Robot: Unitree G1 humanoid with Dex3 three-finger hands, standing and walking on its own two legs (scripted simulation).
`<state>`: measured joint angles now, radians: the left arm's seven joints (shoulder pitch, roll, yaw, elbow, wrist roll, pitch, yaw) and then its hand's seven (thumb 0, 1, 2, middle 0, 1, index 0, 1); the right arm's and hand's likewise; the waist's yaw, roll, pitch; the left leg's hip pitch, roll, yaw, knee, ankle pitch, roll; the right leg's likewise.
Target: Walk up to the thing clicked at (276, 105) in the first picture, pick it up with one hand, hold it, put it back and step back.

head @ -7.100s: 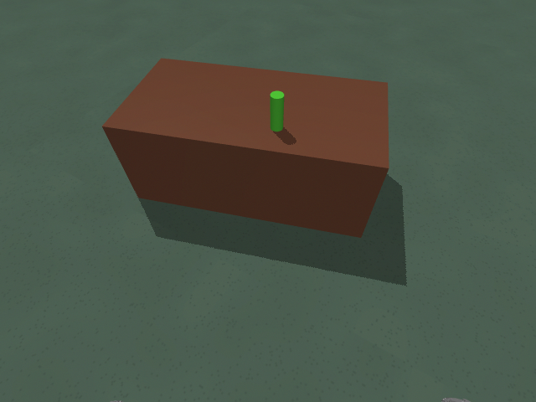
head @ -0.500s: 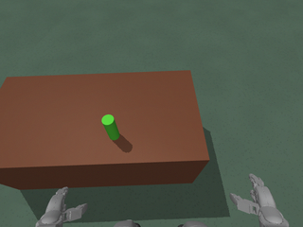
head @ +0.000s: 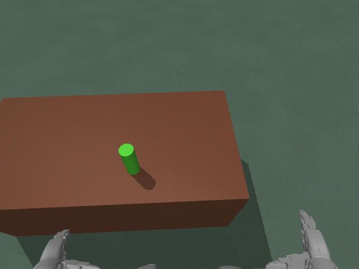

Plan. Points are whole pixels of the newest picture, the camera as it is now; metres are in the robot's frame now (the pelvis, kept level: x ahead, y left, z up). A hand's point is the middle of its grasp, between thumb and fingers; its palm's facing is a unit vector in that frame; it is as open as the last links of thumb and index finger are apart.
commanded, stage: go down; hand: left
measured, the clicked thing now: (130, 160) +0.48 +0.19 -0.23
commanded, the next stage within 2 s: none
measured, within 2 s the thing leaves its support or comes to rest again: neither
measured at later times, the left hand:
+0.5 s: hand (73, 254) +0.16 +0.27 -0.10, palm faces +0.11 -0.95 -0.30, open 17.6 cm
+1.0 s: hand (56, 239) +0.19 +0.30 -0.07, palm faces +0.17 -0.94 -0.28, open 17.5 cm
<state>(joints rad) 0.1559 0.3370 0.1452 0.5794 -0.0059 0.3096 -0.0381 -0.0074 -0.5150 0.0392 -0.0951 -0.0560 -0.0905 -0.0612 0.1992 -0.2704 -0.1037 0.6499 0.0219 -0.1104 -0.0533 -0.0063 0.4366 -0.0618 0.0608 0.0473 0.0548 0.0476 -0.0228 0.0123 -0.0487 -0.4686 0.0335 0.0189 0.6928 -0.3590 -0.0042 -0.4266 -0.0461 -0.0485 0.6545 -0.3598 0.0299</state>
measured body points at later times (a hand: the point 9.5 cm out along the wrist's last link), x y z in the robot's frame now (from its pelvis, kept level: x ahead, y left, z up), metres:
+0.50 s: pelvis +0.01 -0.01 -0.01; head +0.04 +0.00 +0.44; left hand +0.16 +0.32 -0.08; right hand +0.16 -0.28 -0.07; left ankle -0.01 +0.12 -0.72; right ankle -0.02 -0.14 -0.72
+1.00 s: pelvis -0.01 -0.01 -0.02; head +0.02 +0.00 +0.43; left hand +0.18 +0.35 -0.05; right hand +0.15 -0.26 -0.07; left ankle -0.01 +0.12 -0.72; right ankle -0.02 -0.14 -0.72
